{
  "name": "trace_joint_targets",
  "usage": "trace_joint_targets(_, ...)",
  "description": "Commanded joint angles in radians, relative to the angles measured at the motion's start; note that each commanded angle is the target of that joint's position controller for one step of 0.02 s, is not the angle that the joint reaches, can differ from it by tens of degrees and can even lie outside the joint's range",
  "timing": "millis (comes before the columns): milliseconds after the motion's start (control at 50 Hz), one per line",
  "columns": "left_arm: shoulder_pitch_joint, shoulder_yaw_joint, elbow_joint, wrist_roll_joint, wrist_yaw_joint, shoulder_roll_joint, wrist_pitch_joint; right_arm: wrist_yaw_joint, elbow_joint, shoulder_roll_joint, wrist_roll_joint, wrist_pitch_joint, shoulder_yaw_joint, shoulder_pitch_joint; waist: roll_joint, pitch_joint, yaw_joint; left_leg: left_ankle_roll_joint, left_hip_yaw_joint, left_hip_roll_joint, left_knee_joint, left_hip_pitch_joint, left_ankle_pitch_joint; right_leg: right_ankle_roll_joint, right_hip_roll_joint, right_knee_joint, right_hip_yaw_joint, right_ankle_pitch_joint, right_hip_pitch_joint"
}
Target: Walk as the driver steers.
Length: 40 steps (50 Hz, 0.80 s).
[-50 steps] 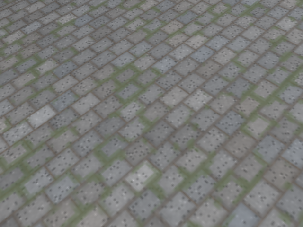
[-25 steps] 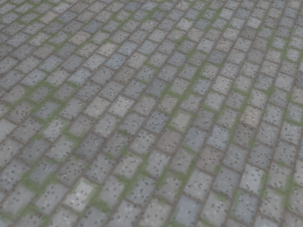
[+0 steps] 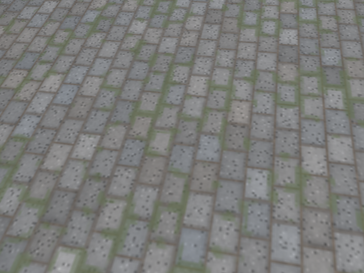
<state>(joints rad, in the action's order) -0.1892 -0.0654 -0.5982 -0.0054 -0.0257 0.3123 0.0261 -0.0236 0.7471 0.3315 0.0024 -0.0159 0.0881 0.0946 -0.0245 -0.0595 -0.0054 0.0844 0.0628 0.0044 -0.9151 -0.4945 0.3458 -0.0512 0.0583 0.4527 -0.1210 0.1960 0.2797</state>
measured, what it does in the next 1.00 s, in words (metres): steps on the spot: left foot, then right foot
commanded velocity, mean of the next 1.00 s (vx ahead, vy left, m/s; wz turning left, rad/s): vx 0.00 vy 0.00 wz -0.14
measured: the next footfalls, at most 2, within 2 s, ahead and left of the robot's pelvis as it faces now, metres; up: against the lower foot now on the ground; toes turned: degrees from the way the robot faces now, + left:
left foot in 0.18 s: +0.06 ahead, +0.14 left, +0.00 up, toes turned -7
right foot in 0.46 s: +0.01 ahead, -0.12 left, +0.00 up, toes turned -2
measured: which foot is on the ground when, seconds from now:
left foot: up 0.00-0.16, down 0.18-1.00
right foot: down 0.00-0.20, up 0.22-0.44, down 0.46-1.00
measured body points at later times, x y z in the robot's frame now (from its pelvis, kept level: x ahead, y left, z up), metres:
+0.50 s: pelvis +0.01 +0.01 -0.01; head +0.03 +0.01 +0.44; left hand +0.16 +0.28 -0.11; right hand +0.12 -0.25 -0.12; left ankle +0.02 +0.15 -0.74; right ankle -0.03 -0.12 -0.75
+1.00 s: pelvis +0.00 +0.00 -0.01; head +0.01 -0.01 +0.44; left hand +0.13 +0.24 -0.14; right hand +0.05 -0.28 -0.14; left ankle +0.02 +0.15 -0.74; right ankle -0.03 -0.12 -0.74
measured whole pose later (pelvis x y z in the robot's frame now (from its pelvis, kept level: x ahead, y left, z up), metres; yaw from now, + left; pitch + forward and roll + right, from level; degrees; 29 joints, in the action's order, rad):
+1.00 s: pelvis +0.00 +0.00 -0.01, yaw -6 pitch -2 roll +0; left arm -0.22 -0.03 -0.86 0.01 -0.02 0.23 0.00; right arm -0.03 0.93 0.27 0.00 -0.01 0.03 0.21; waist 0.00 -0.04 0.02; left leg 0.06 0.04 -0.04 -0.50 -0.20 0.26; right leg 0.00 0.03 0.51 -0.07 0.31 0.17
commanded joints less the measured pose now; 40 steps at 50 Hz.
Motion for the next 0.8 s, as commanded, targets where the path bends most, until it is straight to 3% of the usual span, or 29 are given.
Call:
trace_joint_targets(20,0.026,-0.054,0.070,0.002,-0.005,0.183,-0.006,0.005,-0.072,0.071,-0.003,0.018,0.013,-0.024,0.176,0.131,-0.010,0.002,0.016,0.005,0.109,0.002,0.004,-0.181,-0.236,-0.093,-0.270,-0.174,-0.126)
trace_joint_targets(100,0.037,-0.042,0.063,0.005,0.008,0.164,0.002,0.020,-0.079,0.074,-0.011,0.028,0.011,-0.009,0.185,0.140,-0.023,-0.017,-0.003,0.007,0.214,0.105,0.027,-0.177,-0.236,-0.049,-0.318,-0.239,-0.100)
trace_joint_targets(140,0.061,-0.033,0.059,-0.001,0.009,0.149,0.006,0.029,-0.077,0.061,-0.010,0.036,0.007,0.023,0.177,0.145,0.003,-0.038,-0.016,0.008,0.356,0.182,-0.042,-0.154,-0.215,-0.013,-0.326,-0.267,-0.094)
trace_joint_targets(160,0.070,-0.026,0.056,-0.007,0.007,0.134,0.007,0.033,-0.071,0.052,-0.003,0.043,0.005,0.051,0.166,0.144,0.028,-0.056,-0.023,0.003,0.495,0.264,-0.169,-0.122,-0.189,0.003,-0.316,-0.235,-0.068)
trace_joint_targets(180,0.036,-0.016,0.046,0.001,0.005,0.105,0.003,0.032,-0.076,0.078,0.014,0.047,0.007,0.061,0.115,0.152,0.019,-0.084,0.040,-0.069,0.549,0.352,-0.302,-0.067,-0.149,0.035,-0.286,-0.124,-0.020)
trace_joint_targets(200,-0.024,-0.004,0.042,0.024,0.006,0.067,-0.004,0.026,-0.093,0.149,0.031,0.045,0.015,0.056,-0.087,0.172,-0.033,-0.157,0.210,-0.242,0.571,0.418,-0.506,-0.002,-0.037,0.193,-0.159,0.112,0.049)
trace_joint_targets(220,-0.010,-0.014,0.053,0.016,0.002,0.090,-0.008,0.026,-0.078,0.125,0.045,0.046,0.002,0.024,-0.227,0.123,-0.053,-0.317,0.348,-0.344,0.601,0.307,-0.515,0.050,0.021,0.234,-0.058,0.330,0.089)
trace_joint_targets(240,0.002,-0.030,0.037,0.019,-0.005,0.149,-0.007,0.026,-0.098,0.078,0.035,0.052,-0.011,-0.007,-0.180,0.103,-0.022,-0.359,0.346,-0.349,0.621,0.287,-0.468,0.089,-0.013,0.358,-0.048,0.392,0.084)
trace_joint_targets(260,0.028,-0.041,0.035,0.010,-0.007,0.162,-0.005,0.022,-0.090,0.084,0.027,0.053,-0.010,0.002,-0.164,0.097,-0.007,-0.346,0.322,-0.322,0.614,0.315,-0.445,0.105,-0.010,0.436,-0.039,0.389,0.124)
trace_joint_targets(300,0.018,-0.041,0.012,0.006,-0.010,0.130,0.008,0.014,-0.080,0.100,0.004,0.055,-0.007,-0.001,-0.119,0.088,-0.005,-0.312,0.263,-0.288,0.586,0.354,-0.450,0.139,-0.035,0.503,-0.050,0.355,0.167)
trace_joint_targets(360,0.010,-0.009,-0.012,0.001,-0.001,0.037,0.008,0.014,-0.069,0.078,0.001,0.036,-0.014,-0.010,-0.130,0.103,-0.004,-0.271,0.134,-0.202,0.544,0.357,-0.543,0.156,-0.058,0.314,0.034,0.302,0.076)
trace_joint_targets(380,0.022,-0.004,-0.017,-0.003,0.001,0.026,0.005,0.015,-0.065,0.075,0.002,0.029,-0.015,0.007,-0.145,0.114,0.012,-0.270,0.122,-0.192,0.530,0.369,-0.574,0.155,-0.058,0.230,0.056,0.258,0.040)
trace_joint_targets(420,-0.010,-0.008,-0.046,-0.006,0.004,0.032,0.003,0.016,-0.055,0.072,-0.008,0.017,-0.019,0.021,-0.148,0.132,-0.001,-0.255,0.106,-0.174,0.499,0.376,-0.567,0.140,-0.043,-0.004,0.096,0.069,-0.064)
trace_joint_targets(440,-0.015,-0.009,-0.055,0.000,0.006,0.045,0.003,0.018,-0.045,0.065,-0.013,0.018,-0.022,0.048,-0.133,0.131,0.000,-0.226,0.105,-0.164,0.500,0.357,-0.516,0.122,-0.046,-0.109,0.088,-0.052,-0.129)
trace_joint_targets(460,-0.005,-0.014,-0.045,0.010,0.002,0.087,0.004,0.022,-0.038,0.056,-0.005,0.029,-0.028,0.080,-0.083,0.142,0.016,-0.175,0.104,-0.153,0.500,0.309,-0.419,0.095,-0.095,-0.108,0.023,-0.167,-0.204)
trace_joint_targets(480,-0.004,-0.026,-0.037,0.016,-0.006,0.153,0.007,0.032,-0.041,0.052,0.017,0.044,-0.032,0.102,0.041,0.155,0.055,-0.129,0.051,-0.104,0.472,0.262,-0.319,0.052,-0.164,-0.034,-0.036,-0.343,-0.244)
trace_joint_targets(500,0.008,-0.023,-0.059,0.019,0.002,0.125,0.006,0.033,-0.033,0.024,0.019,0.050,-0.039,0.100,0.140,0.161,0.061,-0.081,-0.020,-0.049,0.489,0.317,-0.179,0.007,-0.153,-0.018,-0.031,-0.167,-0.150)
trace_joint_targets(520,0.021,-0.013,-0.050,0.021,0.012,0.081,0.002,0.031,-0.028,0.053,0.020,0.049,-0.037,0.047,0.096,0.118,0.026,-0.056,-0.032,-0.041,0.465,0.323,-0.162,0.002,-0.135,-0.039,-0.032,-0.076,-0.105)
trace_joint_targets(540,0.015,-0.007,-0.063,0.028,0.012,0.064,-0.004,0.029,-0.028,0.048,0.017,0.046,-0.036,0.028,0.081,0.102,0.022,-0.055,-0.035,-0.042,0.458,0.323,-0.173,0.012,-0.132,-0.053,-0.034,-0.040,-0.082)
trace_joint_targets(580,0.009,-0.006,-0.076,0.024,0.010,0.073,-0.018,0.019,-0.021,0.044,0.010,0.032,-0.037,0.036,0.086,0.060,0.023,-0.060,-0.030,-0.045,0.454,0.309,-0.210,0.028,-0.120,-0.053,-0.027,-0.057,-0.058)
trace_joint_targets(800,-0.029,0.011,-0.143,0.017,0.001,0.046,-0.037,-0.003,0.067,0.046,0.004,0.024,-0.033,0.082,0.044,0.042,0.020,-0.037,-0.028,-0.049,0.465,0.312,-0.227,0.028,-0.099,-0.047,-0.013,-0.063,-0.058)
